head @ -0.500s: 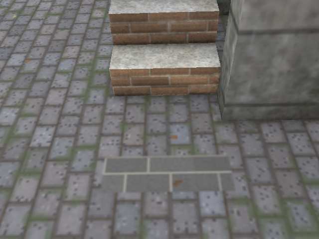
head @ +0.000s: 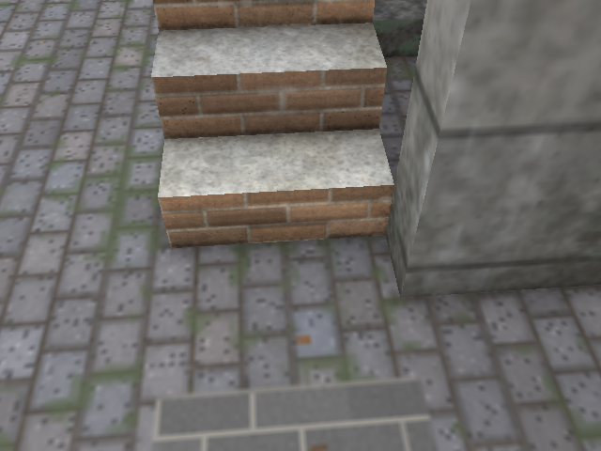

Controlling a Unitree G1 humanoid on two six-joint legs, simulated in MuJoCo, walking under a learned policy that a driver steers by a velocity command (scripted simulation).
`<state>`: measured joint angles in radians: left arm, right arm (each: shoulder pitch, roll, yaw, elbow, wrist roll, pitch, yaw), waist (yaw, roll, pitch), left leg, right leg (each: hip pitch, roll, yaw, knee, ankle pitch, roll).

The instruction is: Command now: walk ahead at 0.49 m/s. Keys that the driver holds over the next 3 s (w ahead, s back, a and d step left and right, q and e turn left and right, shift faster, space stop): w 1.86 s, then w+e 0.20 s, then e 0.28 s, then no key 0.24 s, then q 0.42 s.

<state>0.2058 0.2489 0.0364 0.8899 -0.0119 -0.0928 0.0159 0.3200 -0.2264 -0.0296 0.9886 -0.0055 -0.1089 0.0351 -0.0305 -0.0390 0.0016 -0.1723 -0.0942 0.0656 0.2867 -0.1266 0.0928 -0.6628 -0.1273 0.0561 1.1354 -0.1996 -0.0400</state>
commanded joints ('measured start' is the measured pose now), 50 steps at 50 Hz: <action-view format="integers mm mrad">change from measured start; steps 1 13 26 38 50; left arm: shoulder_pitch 33 -176 79 217 149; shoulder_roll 45 110 126 137 39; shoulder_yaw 13 24 20 46 32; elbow -43 -136 -13 34 11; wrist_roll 12 -8 14 33 75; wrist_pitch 3 -34 -19 -11 34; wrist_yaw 7 -51 -29 12 -15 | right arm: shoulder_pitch -41 49 -142 -354 -46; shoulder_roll -132 -200 -95 -92 -78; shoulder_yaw -21 -39 0 6 -27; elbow -55 -17 -148 -207 -101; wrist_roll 2 20 3 -33 -13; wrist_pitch -18 29 22 81 54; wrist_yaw -20 -46 -19 38 -37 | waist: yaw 47 23 12 85 44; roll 74 125 -13 -103 97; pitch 55 46 -14 46 -26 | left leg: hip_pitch -107 180 -554 -416 -35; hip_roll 279 338 248 169 297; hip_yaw -206 -183 -115 -26 -278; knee -203 3 800 281 -104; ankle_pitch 74 205 16 204 -2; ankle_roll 171 76 -66 -48 147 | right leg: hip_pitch -19 161 503 659 148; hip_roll -42 62 -88 -116 13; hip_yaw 2 -60 72 -15 -69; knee -144 -648 -999 -923 3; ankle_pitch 163 91 339 486 -181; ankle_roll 27 -30 -180 -69 -57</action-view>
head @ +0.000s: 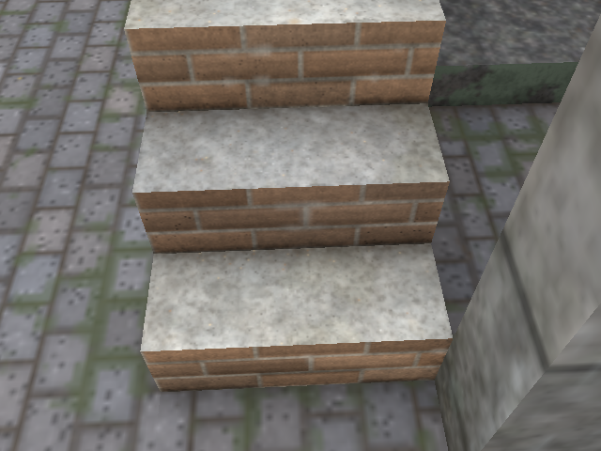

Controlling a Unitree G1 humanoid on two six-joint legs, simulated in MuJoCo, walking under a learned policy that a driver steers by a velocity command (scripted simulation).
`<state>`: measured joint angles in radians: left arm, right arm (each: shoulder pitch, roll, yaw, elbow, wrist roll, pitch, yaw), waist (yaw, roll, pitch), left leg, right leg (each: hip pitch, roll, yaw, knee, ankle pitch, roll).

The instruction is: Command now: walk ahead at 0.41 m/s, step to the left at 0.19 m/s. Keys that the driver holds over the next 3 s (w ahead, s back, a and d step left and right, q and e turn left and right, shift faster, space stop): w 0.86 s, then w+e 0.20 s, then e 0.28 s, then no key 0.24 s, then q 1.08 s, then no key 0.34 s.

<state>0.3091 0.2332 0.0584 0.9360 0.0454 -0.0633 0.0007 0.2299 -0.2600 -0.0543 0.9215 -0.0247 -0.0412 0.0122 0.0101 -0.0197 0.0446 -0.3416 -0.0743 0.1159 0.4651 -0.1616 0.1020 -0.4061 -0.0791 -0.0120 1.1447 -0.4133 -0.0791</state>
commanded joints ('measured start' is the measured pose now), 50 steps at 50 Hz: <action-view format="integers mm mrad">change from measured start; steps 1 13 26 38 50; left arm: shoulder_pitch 56 -139 26 73 -68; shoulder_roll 32 28 127 7 22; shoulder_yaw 5 -23 31 22 16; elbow -26 -61 23 -49 19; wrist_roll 16 -29 -23 -16 -23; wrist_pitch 6 1 -30 20 59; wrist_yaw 18 43 28 6 -1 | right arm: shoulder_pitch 12 184 76 396 253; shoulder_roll -69 -97 1 -256 -36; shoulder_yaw -8 3 13 -48 29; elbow -39 82 32 69 17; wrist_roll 6 6 -9 1 -15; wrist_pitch -7 -18 18 -5 -70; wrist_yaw -20 -2 40 4 -28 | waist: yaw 16 -16 -12 -91 -25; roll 70 18 -74 483 135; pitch -60 -31 23 -142 7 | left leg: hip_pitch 91 302 -197 417 208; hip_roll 266 227 112 363 355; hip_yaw -287 -195 -128 -476 -246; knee -278 -212 449 -232 -213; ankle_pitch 131 424 -19 68 179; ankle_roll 153 141 -105 59 31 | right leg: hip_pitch -83 13 245 -183 -416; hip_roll -25 37 -185 94 119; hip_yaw -15 -108 63 -88 76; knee -4 -501 -954 -36 476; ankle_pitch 38 145 405 -220 207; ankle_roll -11 5 -95 37 47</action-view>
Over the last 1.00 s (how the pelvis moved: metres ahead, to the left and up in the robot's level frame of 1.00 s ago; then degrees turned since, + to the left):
0.52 0.01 -0.01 0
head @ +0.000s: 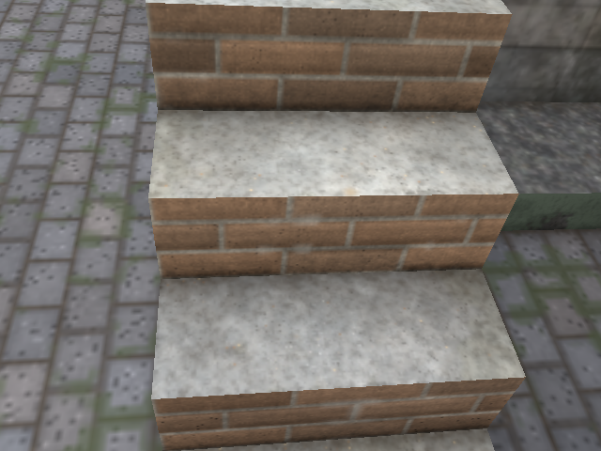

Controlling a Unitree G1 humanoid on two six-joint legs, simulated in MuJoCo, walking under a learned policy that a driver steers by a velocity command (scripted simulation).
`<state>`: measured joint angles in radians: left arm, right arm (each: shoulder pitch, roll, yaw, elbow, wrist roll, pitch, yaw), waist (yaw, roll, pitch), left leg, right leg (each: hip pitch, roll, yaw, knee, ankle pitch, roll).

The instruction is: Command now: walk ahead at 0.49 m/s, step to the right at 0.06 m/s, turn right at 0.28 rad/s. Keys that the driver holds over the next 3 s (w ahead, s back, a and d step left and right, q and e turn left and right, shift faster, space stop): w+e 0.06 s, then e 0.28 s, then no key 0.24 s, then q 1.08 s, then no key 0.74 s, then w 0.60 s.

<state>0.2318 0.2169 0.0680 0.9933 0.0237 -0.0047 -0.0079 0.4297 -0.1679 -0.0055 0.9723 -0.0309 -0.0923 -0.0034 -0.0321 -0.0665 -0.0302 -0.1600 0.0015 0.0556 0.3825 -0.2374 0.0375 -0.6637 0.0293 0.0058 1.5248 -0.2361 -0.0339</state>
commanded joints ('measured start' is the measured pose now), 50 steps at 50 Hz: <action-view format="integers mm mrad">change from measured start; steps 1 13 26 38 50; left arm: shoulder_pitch -9 -319 327 -258 -3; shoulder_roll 41 -61 275 25 142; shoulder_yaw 8 -40 41 -36 -4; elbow -47 -298 -203 -165 -242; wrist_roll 5 19 -69 -8 -2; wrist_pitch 4 0 40 -9 -66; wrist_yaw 11 41 54 46 125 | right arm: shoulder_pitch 60 134 -130 -107 -190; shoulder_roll -129 -157 -299 -49 -77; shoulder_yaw -20 -44 -77 -64 -118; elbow -34 36 -56 5 -132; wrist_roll -9 -24 166 32 -7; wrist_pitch -22 -12 -32 124 197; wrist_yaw -15 -42 115 -32 -42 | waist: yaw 17 -37 374 -85 -30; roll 179 193 -311 -97 -83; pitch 82 105 -686 14 77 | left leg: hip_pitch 40 454 -419 -574 -775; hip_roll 289 384 -151 -107 -71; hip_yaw -171 -3 -60 -28 -64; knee -124 -97 1067 1511 1524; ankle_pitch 266 802 -152 -71 -141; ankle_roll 107 124 -77 -64 -53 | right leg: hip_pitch -190 -566 1077 106 505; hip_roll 14 -141 -300 -259 -373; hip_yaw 59 -10 609 52 14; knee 108 46 -939 -1001 -1091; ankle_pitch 32 -328 457 269 173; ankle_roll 5 -51 -263 -117 -88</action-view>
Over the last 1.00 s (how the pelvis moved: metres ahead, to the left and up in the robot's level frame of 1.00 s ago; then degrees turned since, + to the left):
0.34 0.16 0.01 -1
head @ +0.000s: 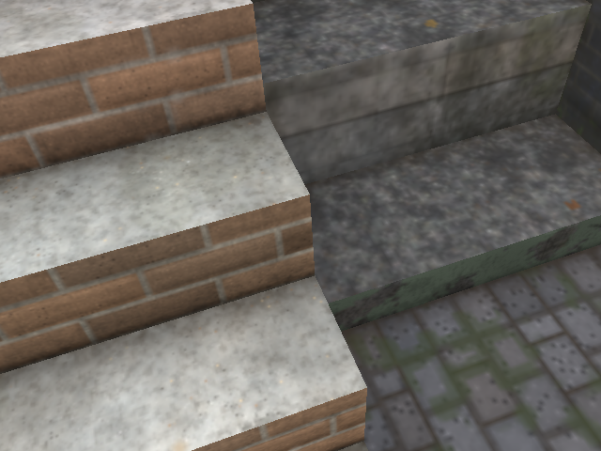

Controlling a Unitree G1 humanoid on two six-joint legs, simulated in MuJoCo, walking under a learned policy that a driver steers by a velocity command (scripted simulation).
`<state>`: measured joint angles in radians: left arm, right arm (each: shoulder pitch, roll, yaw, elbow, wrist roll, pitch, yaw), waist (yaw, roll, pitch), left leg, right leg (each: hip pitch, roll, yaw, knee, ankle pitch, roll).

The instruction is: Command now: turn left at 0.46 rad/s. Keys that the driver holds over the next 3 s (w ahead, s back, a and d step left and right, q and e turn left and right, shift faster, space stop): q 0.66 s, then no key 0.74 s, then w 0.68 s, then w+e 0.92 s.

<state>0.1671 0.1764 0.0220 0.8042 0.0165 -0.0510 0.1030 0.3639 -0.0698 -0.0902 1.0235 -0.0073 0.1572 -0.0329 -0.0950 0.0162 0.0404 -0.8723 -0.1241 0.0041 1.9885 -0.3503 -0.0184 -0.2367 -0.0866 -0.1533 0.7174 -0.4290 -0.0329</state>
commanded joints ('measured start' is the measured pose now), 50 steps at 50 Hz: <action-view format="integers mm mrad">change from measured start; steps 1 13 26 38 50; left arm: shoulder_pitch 78 -398 -464 -193 -107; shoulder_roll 138 106 -65 -15 24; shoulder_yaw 1 27 -69 -32 -10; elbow -86 -202 -558 -160 -301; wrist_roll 116 -194 -67 -20 -119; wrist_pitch -68 19 41 65 52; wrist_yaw -52 -117 -62 -68 -47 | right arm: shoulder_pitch -94 198 -46 -141 -34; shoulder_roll -35 -72 -391 -213 -260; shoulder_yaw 66 87 -31 40 3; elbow -198 -86 -269 -491 -439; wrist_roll -2 23 51 34 27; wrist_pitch -125 -153 -119 -141 -115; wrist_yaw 72 64 3 81 111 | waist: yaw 138 -104 164 11 11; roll -269 303 32 -16 -103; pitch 80 -3 -106 -91 -74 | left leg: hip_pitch -207 911 633 187 519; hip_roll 77 161 311 -11 174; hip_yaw -201 -99 -284 -117 76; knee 193 -1712 -1815 -154 -1424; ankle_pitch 171 1141 1103 69 452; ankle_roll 15 203 189 -63 -22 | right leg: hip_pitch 29 -532 -585 -415 -402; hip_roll -290 104 99 -109 -63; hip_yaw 151 -80 56 510 157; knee -341 1151 840 156 405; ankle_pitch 339 -248 -261 21 96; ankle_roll -238 -26 -108 -231 -51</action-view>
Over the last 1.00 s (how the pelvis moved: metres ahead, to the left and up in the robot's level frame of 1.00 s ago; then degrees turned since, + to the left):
0.31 -0.22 0.18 -9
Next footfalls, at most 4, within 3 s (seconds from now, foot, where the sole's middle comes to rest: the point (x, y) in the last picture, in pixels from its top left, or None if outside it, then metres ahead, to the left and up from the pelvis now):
0.24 left None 0.02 0.21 -0.76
0.58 right None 0.28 0.06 -0.55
1.06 left None -0.01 0.31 -0.76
1.62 right None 0.07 0.07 -0.76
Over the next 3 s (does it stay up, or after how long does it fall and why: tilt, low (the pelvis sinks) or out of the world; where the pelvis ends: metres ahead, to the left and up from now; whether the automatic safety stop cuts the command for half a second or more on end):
stays up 0.27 0.28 0.22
